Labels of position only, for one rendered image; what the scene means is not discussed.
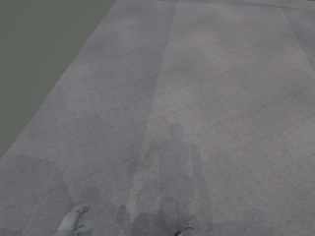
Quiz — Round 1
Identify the robot left hand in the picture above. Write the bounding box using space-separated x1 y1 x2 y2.
57 204 93 236

